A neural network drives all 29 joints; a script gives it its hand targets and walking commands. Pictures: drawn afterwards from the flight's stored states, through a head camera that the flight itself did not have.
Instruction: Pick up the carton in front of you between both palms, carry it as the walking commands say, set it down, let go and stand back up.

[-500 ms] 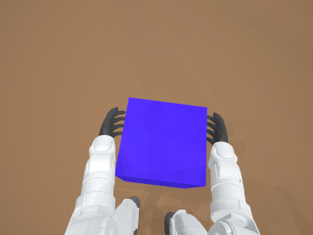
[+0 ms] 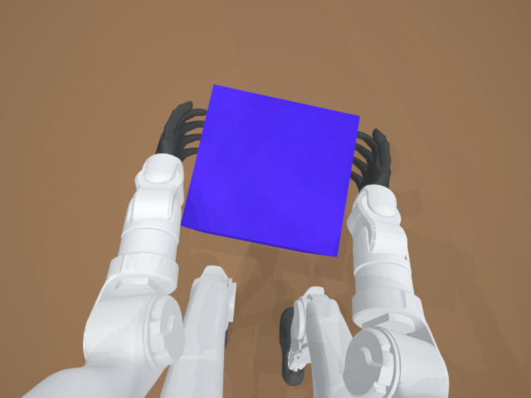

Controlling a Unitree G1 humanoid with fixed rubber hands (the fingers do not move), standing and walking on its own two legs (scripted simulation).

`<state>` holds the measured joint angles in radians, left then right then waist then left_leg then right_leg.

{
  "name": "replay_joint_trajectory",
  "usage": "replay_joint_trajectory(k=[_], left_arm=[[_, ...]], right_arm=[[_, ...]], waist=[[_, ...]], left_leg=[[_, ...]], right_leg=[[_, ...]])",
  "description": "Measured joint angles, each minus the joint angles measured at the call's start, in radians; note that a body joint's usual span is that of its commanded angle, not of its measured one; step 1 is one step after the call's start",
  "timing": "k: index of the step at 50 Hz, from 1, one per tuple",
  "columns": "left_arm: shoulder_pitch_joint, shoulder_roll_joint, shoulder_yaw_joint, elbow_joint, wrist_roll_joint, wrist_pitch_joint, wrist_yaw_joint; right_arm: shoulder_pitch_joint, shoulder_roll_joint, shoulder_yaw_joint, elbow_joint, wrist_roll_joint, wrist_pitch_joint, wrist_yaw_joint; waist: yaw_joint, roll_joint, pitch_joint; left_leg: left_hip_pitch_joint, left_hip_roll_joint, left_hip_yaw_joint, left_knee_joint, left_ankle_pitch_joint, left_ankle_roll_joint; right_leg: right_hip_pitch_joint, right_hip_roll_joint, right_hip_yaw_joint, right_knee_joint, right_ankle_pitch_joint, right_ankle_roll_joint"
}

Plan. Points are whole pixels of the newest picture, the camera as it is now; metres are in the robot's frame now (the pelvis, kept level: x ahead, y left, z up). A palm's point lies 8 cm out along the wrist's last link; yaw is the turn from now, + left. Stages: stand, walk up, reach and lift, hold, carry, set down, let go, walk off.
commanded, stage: set down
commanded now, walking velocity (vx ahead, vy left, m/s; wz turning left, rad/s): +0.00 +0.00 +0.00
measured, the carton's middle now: (267, 185) +0.43 +0.04 -0.16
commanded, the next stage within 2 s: none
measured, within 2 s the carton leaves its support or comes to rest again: rests again in 1.34 s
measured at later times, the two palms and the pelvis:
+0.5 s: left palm (179, 169) +0.46 +0.21 -0.24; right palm (328, 189) +0.46 -0.08 -0.22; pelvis -0.01 +0.00 -0.12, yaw -1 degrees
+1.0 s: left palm (193, 174) +0.50 +0.21 -0.37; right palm (315, 199) +0.47 -0.09 -0.36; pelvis -0.03 +0.00 -0.21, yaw -3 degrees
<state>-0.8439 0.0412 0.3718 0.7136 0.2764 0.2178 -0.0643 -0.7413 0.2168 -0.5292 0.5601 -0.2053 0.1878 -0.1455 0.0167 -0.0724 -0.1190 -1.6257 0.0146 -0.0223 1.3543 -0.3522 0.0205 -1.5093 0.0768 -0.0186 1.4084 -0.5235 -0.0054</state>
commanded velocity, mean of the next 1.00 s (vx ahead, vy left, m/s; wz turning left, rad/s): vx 0.00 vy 0.00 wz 0.00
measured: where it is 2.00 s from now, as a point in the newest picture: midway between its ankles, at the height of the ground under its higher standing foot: (255, 343)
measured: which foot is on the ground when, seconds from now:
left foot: down 0.00-1.00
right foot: down 0.00-1.00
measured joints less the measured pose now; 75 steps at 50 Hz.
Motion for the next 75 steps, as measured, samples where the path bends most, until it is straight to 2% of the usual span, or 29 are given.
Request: replay_joint_trajectory(k=[6,10,15,24,39,51,63,75], left_arm=[[-0.055,0.027,-0.024,0.025,-0.021,0.006,0.015],[-0.09,0.042,-0.05,0.04,-0.046,0.004,0.03],[-0.124,0.071,-0.086,0.053,-0.083,0.003,0.052],[-0.221,0.135,-0.141,0.124,-0.131,-0.003,0.06],[-0.429,0.244,-0.217,0.262,-0.191,-0.025,0.059],[-0.556,0.34,-0.337,0.354,-0.316,-0.043,0.062],[-0.607,0.345,-0.305,0.471,-0.277,-0.049,0.045],[-0.649,0.374,-0.3,0.538,-0.291,-0.068,0.027]], right_arm=[[-0.048,-0.02,-0.002,0.018,0.019,0.0,-0.008],[-0.07,-0.044,0.012,0.02,0.049,-0.002,-0.013],[-0.114,-0.064,0.022,0.044,0.076,-0.01,-0.025],[-0.19,-0.084,0.018,0.081,0.106,-0.018,-0.046],[-0.354,-0.135,0.048,0.154,0.178,-0.032,-0.106],[-0.457,-0.183,0.131,0.212,0.272,-0.041,-0.165],[-0.499,-0.19,0.088,0.295,0.213,-0.025,-0.116],[-0.539,-0.202,0.094,0.326,0.187,-0.031,-0.08]], waist=[[0.0,0.003,-0.021],[-0.002,0.004,-0.019],[0.005,-0.006,-0.007],[0.003,-0.005,0.035],[0.015,-0.021,0.198],[0.019,-0.031,0.363],[0.027,-0.034,0.368],[0.023,-0.02,0.422]], left_leg=[[-0.157,-0.004,-0.003,0.124,-0.027,0.007],[-0.249,-0.017,-0.007,0.199,-0.039,0.011],[-0.344,-0.023,-0.011,0.281,-0.053,0.011],[-0.488,-0.044,-0.035,0.408,-0.064,0.002],[-0.663,-0.028,-0.043,0.594,-0.061,-0.007],[-0.694,-0.002,-0.026,0.718,-0.07,0.006],[-0.707,0.014,-0.024,0.754,-0.065,0.01],[-0.701,0.022,-0.019,0.772,-0.056,0.014]], right_leg=[[-0.147,0.003,-0.005,0.122,-0.035,0.008],[-0.231,0.029,0.016,0.2,-0.06,0.03],[-0.32,0.036,0.016,0.286,-0.087,0.034],[-0.446,0.06,0.007,0.417,-0.123,0.045],[-0.622,0.093,-0.012,0.614,-0.134,0.053],[-0.658,0.121,-0.005,0.746,-0.145,0.071],[-0.681,0.138,-0.005,0.783,-0.133,0.075],[-0.682,0.146,-0.002,0.807,-0.122,0.079]])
